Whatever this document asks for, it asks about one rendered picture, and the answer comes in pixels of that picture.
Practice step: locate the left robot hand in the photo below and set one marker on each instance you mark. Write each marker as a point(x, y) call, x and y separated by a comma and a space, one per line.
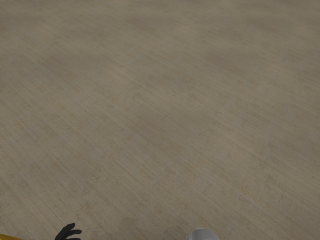
point(66, 232)

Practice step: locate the robot right thigh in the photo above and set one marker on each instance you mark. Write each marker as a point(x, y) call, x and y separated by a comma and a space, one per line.
point(202, 234)

